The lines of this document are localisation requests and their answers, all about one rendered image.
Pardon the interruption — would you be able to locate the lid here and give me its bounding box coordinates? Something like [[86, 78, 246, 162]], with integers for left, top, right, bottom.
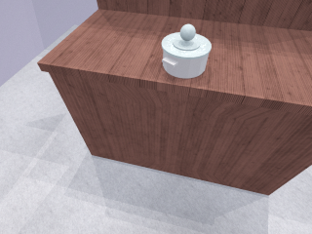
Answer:
[[161, 32, 212, 59]]

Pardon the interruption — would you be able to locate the pot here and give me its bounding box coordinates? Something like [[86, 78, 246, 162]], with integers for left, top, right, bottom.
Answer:
[[162, 51, 209, 79]]

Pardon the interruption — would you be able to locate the knob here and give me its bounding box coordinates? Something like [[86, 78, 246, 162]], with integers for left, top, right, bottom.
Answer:
[[179, 23, 196, 41]]

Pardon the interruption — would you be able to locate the table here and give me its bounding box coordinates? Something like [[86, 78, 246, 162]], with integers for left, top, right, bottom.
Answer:
[[37, 0, 312, 196]]

